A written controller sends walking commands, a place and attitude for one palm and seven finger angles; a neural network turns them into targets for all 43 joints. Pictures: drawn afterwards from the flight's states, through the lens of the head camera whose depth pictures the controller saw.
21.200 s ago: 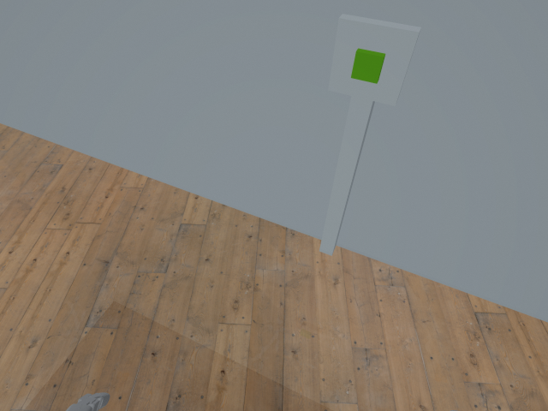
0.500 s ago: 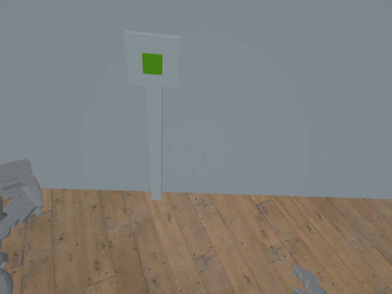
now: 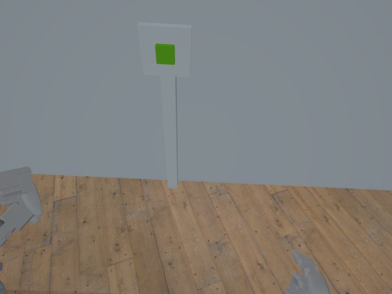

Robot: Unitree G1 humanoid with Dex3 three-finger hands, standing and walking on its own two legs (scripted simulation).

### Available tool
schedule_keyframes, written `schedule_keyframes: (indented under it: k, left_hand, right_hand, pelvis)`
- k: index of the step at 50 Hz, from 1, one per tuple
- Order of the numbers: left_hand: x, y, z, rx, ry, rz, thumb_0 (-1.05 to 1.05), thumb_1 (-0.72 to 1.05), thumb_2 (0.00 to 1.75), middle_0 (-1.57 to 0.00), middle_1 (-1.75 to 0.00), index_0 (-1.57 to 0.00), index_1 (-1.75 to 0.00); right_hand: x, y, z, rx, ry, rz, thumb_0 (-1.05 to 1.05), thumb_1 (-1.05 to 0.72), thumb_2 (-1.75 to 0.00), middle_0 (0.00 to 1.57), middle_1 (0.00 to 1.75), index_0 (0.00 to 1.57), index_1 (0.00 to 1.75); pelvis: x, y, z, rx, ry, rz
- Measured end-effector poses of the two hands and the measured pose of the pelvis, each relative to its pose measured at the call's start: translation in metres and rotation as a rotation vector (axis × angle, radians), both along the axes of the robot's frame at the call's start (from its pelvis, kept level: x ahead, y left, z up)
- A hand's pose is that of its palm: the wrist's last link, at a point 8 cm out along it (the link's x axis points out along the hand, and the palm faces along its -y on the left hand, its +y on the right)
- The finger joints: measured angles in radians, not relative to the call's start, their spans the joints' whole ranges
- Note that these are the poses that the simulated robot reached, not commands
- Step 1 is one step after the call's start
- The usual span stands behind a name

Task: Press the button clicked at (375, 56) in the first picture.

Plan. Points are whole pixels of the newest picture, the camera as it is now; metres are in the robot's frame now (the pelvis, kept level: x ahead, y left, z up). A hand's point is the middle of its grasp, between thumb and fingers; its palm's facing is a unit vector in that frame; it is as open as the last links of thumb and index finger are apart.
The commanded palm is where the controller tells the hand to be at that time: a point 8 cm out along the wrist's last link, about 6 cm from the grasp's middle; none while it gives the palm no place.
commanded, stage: stop stepping back and stand still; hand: left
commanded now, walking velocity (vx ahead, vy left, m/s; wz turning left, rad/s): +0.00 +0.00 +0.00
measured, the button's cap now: (165, 54) +0.86 +0.14 +0.11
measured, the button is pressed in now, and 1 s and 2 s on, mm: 0 0 0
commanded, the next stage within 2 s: let the arm hang, fingers relaxed in 0.56 s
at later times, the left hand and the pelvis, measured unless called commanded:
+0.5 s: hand (42, 197) +0.21 +0.24 +0.17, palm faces +0.35 -0.81 -0.47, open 3.1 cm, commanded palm +0.15 +0.28 +0.19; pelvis +0.02 +0.01 +0.01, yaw +0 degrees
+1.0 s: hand out of the picture +0.05 +0.20 -0.16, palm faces +0.01 -0.97 -0.24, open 3.5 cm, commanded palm none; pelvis +0.01 +0.00 +0.01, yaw +1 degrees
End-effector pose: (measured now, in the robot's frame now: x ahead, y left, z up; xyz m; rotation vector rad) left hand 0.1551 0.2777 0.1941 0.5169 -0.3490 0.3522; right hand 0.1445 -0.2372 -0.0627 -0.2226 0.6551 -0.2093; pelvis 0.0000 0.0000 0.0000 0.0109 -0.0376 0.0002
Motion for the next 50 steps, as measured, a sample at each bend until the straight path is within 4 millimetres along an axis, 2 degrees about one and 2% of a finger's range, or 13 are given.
schedule_keyframes:
  k: [4, 8, 17, 26, 33, 34, 35, 38, 41, 43, 45, 47, 50]
  left_hand:
    - [-0.004, -0.006, 0.006, 0.065, 0.021, 0.004, 0.01, 0.89, 0.9, -1.31, -1.5, -1.3, -1.5]
    - [-0.006, -0.005, 0.003, 0.021, 0.05, 0.02, 0.01, 0.89, 0.9, -1.31, -1.5, -1.31, -1.5]
    - [0.008, 0.011, -0.004, 0.006, 0.094, 0.039, 0.01, 0.89, 0.9, -1.31, -1.5, -1.31, -1.5]
    - [0.022, 0.0, -0.001, 0.009, 0.135, -0.007, 0.01, 0.89, 0.9, -1.31, -1.5, -1.3, -1.5]
    - [0.023, 0.004, -0.005, -0.004, 0.172, 0.006, 0.01, 0.89, 0.9, -1.31, -1.5, -1.3, -1.5]
    - [0.025, 0.007, -0.013, 0.007, 0.197, -0.002, 0.01, 0.89, 0.9, -1.31, -1.5, -1.3, -1.5]
    - [0.031, 0.011, -0.031, 0.001, 0.266, -0.004, 0.01, 0.89, 0.9, -1.31, -1.5, -1.3, -1.5]
    - [0.039, 0.026, -0.118, -0.114, 0.607, 0.061, 0.0, 0.9, 0.9, -1.28, -1.48, -1.28, -1.48]
    - [0.017, 0.021, -0.207, -0.253, 0.964, 0.129, 0.0, 0.9, 0.9, -1.23, -1.43, -1.22, -1.43]
    - [-0.01, 0.006, -0.253, -0.329, 1.164, 0.14, 0.0, 0.91, 0.9, -1.18, -1.38, -1.17, -1.38]
    - [-0.041, -0.014, -0.287, -0.398, 1.331, 0.136, 0.01, 0.91, 0.9, -1.12, -1.32, -1.11, -1.32]
    - [-0.072, -0.034, -0.309, -0.457, 1.464, 0.133, 0.01, 0.91, 0.9, -1.05, -1.25, -1.05, -1.25]
    - [-0.114, -0.033, -0.321, -0.516, 1.559, 0.235, 0.01, 0.91, 0.9, -0.94, -1.17, -0.94, -1.15]
  right_hand:
    - [0.008, 0.011, -0.009, 0.055, 0.006, 0.053, 0.01, -0.9, -0.89, 0.21, 0.3, 0.2, 0.3]
    - [0.009, 0.014, -0.018, 0.061, 0.084, 0.073, 0.01, -0.9, -0.89, 0.21, 0.3, 0.2, 0.3]
    - [0.019, 0.02, -0.011, 0.021, 0.098, 0.066, 0.02, -0.9, -0.89, 0.21, 0.3, 0.2, 0.3]
    - [0.041, 0.021, -0.001, 0.055, 0.042, 0.071, 0.01, -0.9, -0.89, 0.21, 0.3, 0.2, 0.3]
    - [0.046, 0.013, 0.003, 0.027, 0.045, 0.05, 0.01, -0.9, -0.89, 0.21, 0.3, 0.2, 0.3]
    - [0.047, 0.012, 0.0, 0.033, 0.044, 0.069, 0.01, -0.9, -0.89, 0.21, 0.3, 0.2, 0.3]
    - [0.047, 0.01, -0.006, 0.041, 0.061, 0.094, 0.01, -0.9, -0.89, 0.21, 0.3, 0.2, 0.3]
    - [0.042, 0.001, -0.029, 0.051, 0.154, 0.119, 0.01, -0.9, -0.89, 0.21, 0.3, 0.2, 0.3]
    - [0.023, -0.006, -0.042, 0.051, 0.238, 0.096, 0.01, -0.9, -0.89, 0.21, 0.3, 0.2, 0.3]
    - [0.004, -0.01, -0.047, 0.048, 0.3, 0.072, 0.01, -0.9, -0.89, 0.21, 0.3, 0.2, 0.3]
    - [-0.02, -0.012, -0.05, 0.043, 0.377, 0.048, 0.01, -0.9, -0.89, 0.2, 0.3, 0.2, 0.3]
    - [-0.047, -0.012, -0.054, 0.043, 0.466, 0.027, 0.01, -0.91, -0.89, 0.2, 0.3, 0.2, 0.3]
    - [-0.089, -0.008, -0.059, 0.052, 0.611, 0.005, 0.01, -0.91, -0.89, 0.2, 0.3, 0.2, 0.3]
  pelvis:
    - [0.003, -0.007, -0.004, -0.002, 0.011, 0.002]
    - [0.006, -0.003, 0.001, -0.013, 0.018, 0.005]
    - [0.017, 0.008, 0.006, 0.004, 0.021, 0.002]
    - [0.023, 0.006, 0.011, -0.015, 0.04, -0.006]
    - [0.026, 0.008, 0.013, -0.013, 0.045, -0.008]
    - [0.025, 0.009, 0.012, -0.015, 0.052, 0.002]
    - [0.024, 0.011, 0.011, -0.016, 0.058, 0.012]
    - [0.018, 0.014, 0.005, -0.011, 0.061, 0.023]
    - [0.014, 0.014, 0.002, -0.004, 0.049, 0.02]
    - [0.012, 0.011, 0.002, -0.001, 0.04, 0.017]
    - [0.01, 0.01, 0.004, -0.001, 0.032, 0.013]
    - [0.008, 0.008, 0.006, -0.003, 0.027, 0.012]
    - [0.007, 0.004, 0.009, -0.01, 0.027, 0.016]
